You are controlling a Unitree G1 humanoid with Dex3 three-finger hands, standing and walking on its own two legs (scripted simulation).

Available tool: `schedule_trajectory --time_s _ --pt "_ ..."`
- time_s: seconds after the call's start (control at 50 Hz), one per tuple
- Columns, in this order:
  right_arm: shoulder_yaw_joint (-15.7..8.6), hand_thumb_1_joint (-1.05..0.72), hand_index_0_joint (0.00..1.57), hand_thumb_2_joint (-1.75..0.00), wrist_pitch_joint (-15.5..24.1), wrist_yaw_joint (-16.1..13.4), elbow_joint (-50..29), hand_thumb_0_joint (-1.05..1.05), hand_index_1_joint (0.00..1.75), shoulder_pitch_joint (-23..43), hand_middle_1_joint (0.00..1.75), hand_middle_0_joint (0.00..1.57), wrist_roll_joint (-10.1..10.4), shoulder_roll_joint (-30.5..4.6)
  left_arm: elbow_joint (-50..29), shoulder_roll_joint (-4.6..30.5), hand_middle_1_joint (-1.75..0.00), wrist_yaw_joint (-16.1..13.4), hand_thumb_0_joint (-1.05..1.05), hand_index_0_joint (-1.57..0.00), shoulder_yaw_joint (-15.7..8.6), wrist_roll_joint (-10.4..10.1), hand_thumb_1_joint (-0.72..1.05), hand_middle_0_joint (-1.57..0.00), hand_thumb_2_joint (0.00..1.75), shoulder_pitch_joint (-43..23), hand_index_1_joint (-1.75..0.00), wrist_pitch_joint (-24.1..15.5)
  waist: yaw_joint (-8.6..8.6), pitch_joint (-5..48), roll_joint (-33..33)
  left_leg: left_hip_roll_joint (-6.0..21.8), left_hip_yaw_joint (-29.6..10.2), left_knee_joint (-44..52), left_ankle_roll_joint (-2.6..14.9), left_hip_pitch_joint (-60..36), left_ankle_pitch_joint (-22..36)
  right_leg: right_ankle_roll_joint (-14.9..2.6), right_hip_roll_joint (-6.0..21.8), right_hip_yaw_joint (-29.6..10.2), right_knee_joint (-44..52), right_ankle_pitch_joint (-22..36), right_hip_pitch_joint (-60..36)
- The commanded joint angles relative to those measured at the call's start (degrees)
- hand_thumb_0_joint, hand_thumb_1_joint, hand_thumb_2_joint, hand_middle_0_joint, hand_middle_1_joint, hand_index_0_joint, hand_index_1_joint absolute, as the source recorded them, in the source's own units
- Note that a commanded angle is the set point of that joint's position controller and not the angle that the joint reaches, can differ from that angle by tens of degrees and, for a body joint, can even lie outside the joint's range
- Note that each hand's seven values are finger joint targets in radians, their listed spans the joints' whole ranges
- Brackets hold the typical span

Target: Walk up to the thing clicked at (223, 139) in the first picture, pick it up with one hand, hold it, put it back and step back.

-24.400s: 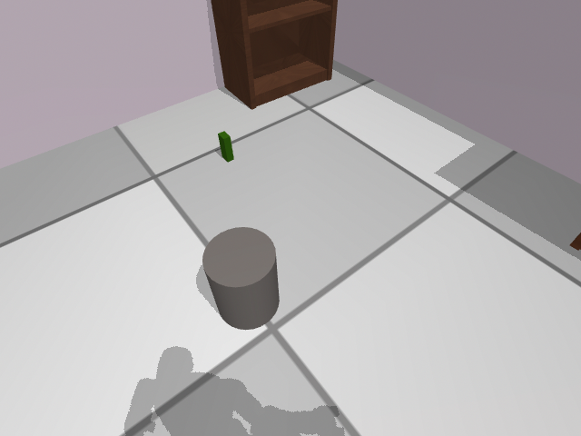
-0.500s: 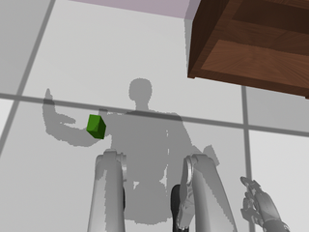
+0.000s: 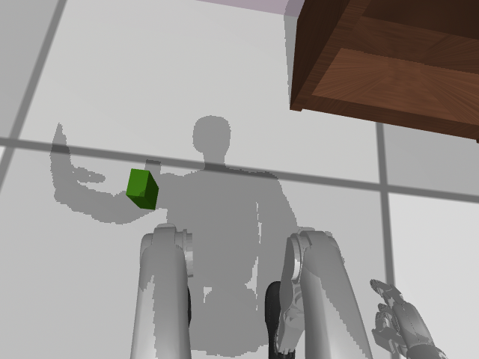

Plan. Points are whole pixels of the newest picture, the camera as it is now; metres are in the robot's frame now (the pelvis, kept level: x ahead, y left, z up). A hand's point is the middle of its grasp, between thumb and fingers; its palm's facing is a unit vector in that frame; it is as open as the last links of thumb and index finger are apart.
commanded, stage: go down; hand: left
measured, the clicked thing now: (144, 191) +0.43 +0.25 -0.33
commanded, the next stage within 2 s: approach in 0.56 s
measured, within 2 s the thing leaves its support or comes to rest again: neither
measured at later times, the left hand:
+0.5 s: hand out of the picture +0.33 +0.44 -0.02, palm faces +0.29 -0.95 -0.10, open 17.5 cm
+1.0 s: hand (4, 198) +0.34 +0.41 -0.10, palm faces +0.27 -0.96 +0.00, open 17.7 cm
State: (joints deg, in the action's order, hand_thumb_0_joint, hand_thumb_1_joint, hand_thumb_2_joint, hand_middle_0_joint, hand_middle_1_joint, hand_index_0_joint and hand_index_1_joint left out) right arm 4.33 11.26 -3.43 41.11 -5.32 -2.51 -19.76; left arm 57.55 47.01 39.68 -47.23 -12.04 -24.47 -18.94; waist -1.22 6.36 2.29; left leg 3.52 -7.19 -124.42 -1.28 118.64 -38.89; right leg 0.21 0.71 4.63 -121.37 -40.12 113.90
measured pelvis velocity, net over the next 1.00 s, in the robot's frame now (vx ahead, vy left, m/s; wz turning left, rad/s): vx -0.01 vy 0.00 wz -0.04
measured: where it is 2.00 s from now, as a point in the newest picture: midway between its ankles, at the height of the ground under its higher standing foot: (228, 340)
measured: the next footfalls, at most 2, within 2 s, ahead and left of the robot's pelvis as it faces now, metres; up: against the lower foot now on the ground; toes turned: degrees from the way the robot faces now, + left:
none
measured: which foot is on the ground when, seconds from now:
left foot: down 0.00-1.00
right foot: down 0.00-1.00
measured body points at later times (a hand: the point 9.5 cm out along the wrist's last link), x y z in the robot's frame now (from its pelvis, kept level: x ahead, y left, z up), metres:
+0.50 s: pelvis +0.00 +0.00 -0.02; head +0.21 +0.07 +0.37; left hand +0.31 +0.49 -0.01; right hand +0.17 -0.27 -0.13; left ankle +0.08 +0.13 -0.37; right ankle +0.09 -0.12 -0.37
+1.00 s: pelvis -0.01 +0.00 -0.06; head +0.21 +0.09 +0.32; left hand +0.32 +0.46 -0.10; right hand +0.18 -0.27 -0.16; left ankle +0.08 +0.13 -0.37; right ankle +0.09 -0.12 -0.37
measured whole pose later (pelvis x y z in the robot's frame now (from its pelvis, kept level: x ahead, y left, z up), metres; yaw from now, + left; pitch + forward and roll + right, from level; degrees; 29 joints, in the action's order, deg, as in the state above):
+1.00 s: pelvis -0.01 +0.00 -0.06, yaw -2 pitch +29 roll -7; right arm 8.8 11.6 -0.7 40.2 -0.8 -5.8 -21.4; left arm 69.2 47.8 43.8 -48.3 -18.7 -30.8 -34.9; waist -3.8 0.6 5.6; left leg 3.5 -9.7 -136.5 -1.4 126.5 -39.3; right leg 0.7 -0.3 5.6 -132.3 -39.8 121.4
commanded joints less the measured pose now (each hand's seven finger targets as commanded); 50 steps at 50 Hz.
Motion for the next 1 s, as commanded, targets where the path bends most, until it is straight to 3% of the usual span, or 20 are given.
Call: schedule_trajectory --time_s 0.0,0.08,0.12,0.2,0.26,0.38,0.52,0.56,0.6,0.64,0.66,0.7,0.74,0.8,0.86,0.9,0.98 --pt "-4.9 -0.91 0.20 -0.91 1.3 -0.8 -2.8 0.00 0.30 -6.6 0.30 0.20 0.3 -13.1 -11.0 23.6 -0.08 -0.2 0.00 -0.01 -4.3 -2.0 -0.51 0.00 0.12 -7.6 -0.07 -3.3 2.77 33.3 -14.6 -0.8 2.4 17.4 2.04 -28.4 7.2 -2.72 -2.0 1.2 11.4 6.9 -12.1" --pt "-4.6 -0.91 0.20 -0.91 1.1 -0.6 -2.8 0.00 0.30 -6.9 0.30 0.20 0.1 -13.0 -10.3 25.3 -0.08 -0.1 0.00 -0.01 -5.5 -2.2 -0.54 0.00 0.12 -8.2 -0.08 -3.5 2.98 34.1 -13.3 -0.9 3.1 16.0 2.26 -26.9 8.0 -2.60 -2.0 0.9 11.5 7.2 -13.7" --pt "-4.4 -0.91 0.20 -0.91 0.9 -0.5 -2.7 0.00 0.30 -6.7 0.30 0.20 0.0 -12.8 -9.4 24.3 -0.08 0.1 0.00 -0.01 -5.1 -2.3 -0.54 -0.01 0.12 -7.5 -0.08 -3.5 2.89 33.8 -12.8 -1.1 3.8 15.1 2.39 -26.1 8.8 -2.52 -2.0 0.6 11.7 7.5 -14.3" --pt "-4.4 -0.91 0.20 -0.91 0.9 -0.4 -2.9 0.00 0.30 -6.3 0.30 0.20 -0.1 -13.0 -9.9 26.7 -0.07 0.1 0.00 -0.01 -5.7 -2.0 -0.53 0.00 0.12 -10.0 -0.07 -3.9 2.74 33.4 -12.7 -1.0 3.8 14.8 2.50 -24.7 6.3 -2.42 -2.0 0.4 11.7 5.3 -13.9" --pt "-4.2 -0.91 0.20 -0.91 0.8 -0.3 -2.5 0.00 0.30 -6.6 0.30 0.20 -0.1 -13.1 -8.3 25.2 -0.07 0.5 0.00 -0.01 -5.2 -2.2 -0.54 -0.01 0.11 -9.1 -0.07 -3.9 2.32 33.4 -12.8 -1.1 3.6 14.5 2.44 -25.0 7.6 -2.58 -2.0 0.8 10.8 6.6 -13.2" --pt "-4.3 -0.91 0.20 -0.91 0.8 -0.2 -3.0 0.00 0.30 -6.0 0.30 0.20 0.0 -13.4 -9.1 27.0 -0.07 0.8 0.00 0.00 -5.7 -2.3 -0.54 0.00 0.12 -10.9 -0.07 -4.4 2.27 32.9 -12.9 -1.0 3.5 13.9 2.51 -24.1 5.3 -2.47 -2.1 0.8 10.7 4.7 -11.9" --pt "-4.0 -0.91 0.20 -0.91 0.4 0.1 -2.5 0.00 0.30 -6.4 0.30 0.20 0.0 -13.8 -8.4 26.1 -0.06 1.3 0.00 -0.01 -6.0 -2.8 -0.54 0.00 0.11 -10.2 -0.06 -4.8 2.24 33.3 -14.3 -1.0 3.2 13.4 2.27 -25.3 8.0 -2.61 -1.9 1.3 8.9 7.1 -11.1" --pt "-4.1 -0.92 0.20 -0.91 0.5 0.1 -2.8 0.00 0.30 -6.4 0.30 0.20 0.0 -13.9 -9.0 28.2 -0.06 1.2 0.00 -0.01 -6.8 -2.6 -0.55 -0.01 0.10 -10.5 -0.06 -4.8 2.38 34.3 -14.1 -1.1 3.4 12.8 2.37 -25.3 8.2 -2.54 -2.0 1.1 9.2 7.0 -11.6" --pt "-4.2 -0.92 0.20 -0.91 0.4 0.2 -2.5 0.00 0.30 -6.3 0.30 0.20 0.0 -14.1 -8.3 26.0 -0.06 1.5 0.00 -0.01 -6.0 -2.8 -0.55 -0.01 0.10 -10.1 -0.06 -4.9 2.20 32.2 -15.0 -0.8 2.5 13.4 2.13 -26.0 7.3 -2.69 -2.0 1.6 8.1 6.6 -8.8" --pt "-4.2 -0.94 0.20 -0.91 0.2 0.2 -2.7 0.00 0.30 -6.3 0.30 0.20 0.0 -14.3 -11.6 29.1 -0.09 1.4 0.00 -0.03 -7.5 -2.9 -0.61 -0.06 0.10 -12.3 -0.12 -5.3 2.75 35.2 -16.9 -0.9 2.5 13.1 2.01 -27.4 8.6 -2.78 -1.9 1.5 7.5 7.7 -9.4" --pt "-4.2 -0.92 0.20 -0.90 0.1 0.4 -2.7 0.00 0.30 -6.8 0.30 0.20 0.0 -14.4 -9.7 28.4 -0.08 1.4 0.00 -0.05 -7.8 -2.8 -0.61 -0.06 0.04 -9.8 -0.09 -5.1 2.69 35.0 -16.3 -0.8 2.0 13.6 1.84 -28.0 9.3 -2.77 -1.9 1.8 7.2 8.0 -9.4" --pt "-3.8 -0.92 0.20 -0.90 0.2 0.5 -2.8 0.00 0.30 -5.8 0.30 0.20 0.1 -14.0 -6.5 24.1 -0.07 2.0 0.00 -0.05 -5.9 -3.8 -0.60 -0.06 0.02 -9.2 -0.08 -5.4 1.22 30.7 -14.6 -0.9 1.9 12.9 2.01 -24.6 7.3 -2.70 -1.9 2.1 6.9 6.6 -7.6" --pt "-3.4 -0.92 0.20 -0.90 0.5 0.7 -2.6 0.00 0.30 -4.9 0.30 0.20 0.0 -13.8 -3.1 20.3 -0.07 2.7 0.00 -0.06 -5.0 -5.1 -0.61 -0.06 0.00 -8.8 -0.07 -6.9 0.19 28.0 -11.0 -1.0 1.9 10.8 2.40 -21.4 6.8 -2.56 -2.1 2.3 6.5 6.2 -6.3" --pt "-2.5 -0.92 0.20 -0.90 1.1 1.0 -2.9 0.00 0.30 -3.9 0.30 0.20 -0.8 -14.0 -2.1 21.5 -0.07 3.3 0.00 -0.06 -5.7 -6.2 -0.61 -0.06 0.00 -11.5 -0.07 -11.0 -0.49 27.4 -9.9 -0.9 2.4 7.9 2.50 -19.0 6.6 -2.31 -2.5 2.5 5.4 5.9 -7.3" --pt "-1.4 -0.92 0.20 -0.90 1.7 1.4 -3.6 0.00 0.30 -2.2 0.30 0.20 -1.8 -14.3 2.7 17.2 -0.07 4.3 0.00 -0.06 -2.9 -7.5 -0.59 -0.06 0.02 -13.2 -0.07 -15.3 -3.03 25.8 -6.5 -0.9 2.6 4.3 2.61 -15.1 6.0 -1.88 -3.0 2.8 4.6 5.9 -8.0" --pt "-0.6 -0.92 0.20 -0.90 2.0 1.7 -3.7 0.00 0.30 -1.1 0.30 0.20 -2.7 -14.6 2.8 18.6 -0.07 4.4 0.00 -0.06 -3.3 -8.0 -0.58 -0.06 0.02 -14.5 -0.07 -18.3 -2.34 26.1 -7.6 -0.7 2.7 3.0 2.35 -14.6 5.7 -1.95 -3.2 2.9 3.4 5.6 -8.3" --pt "0.7 -0.92 0.20 -0.90 1.7 2.4 -4.8 0.00 0.30 1.4 0.30 0.20 -4.2 -15.8 4.4 17.9 -0.08 3.9 0.00 -0.05 -2.2 -8.3 -0.56 -0.05 0.04 -12.5 -0.07 -22.6 -1.92 26.4 -10.0 -0.4 2.4 0.7 1.87 -14.6 4.0 -1.98 -3.7 4.1 0.9 4.7 -7.5"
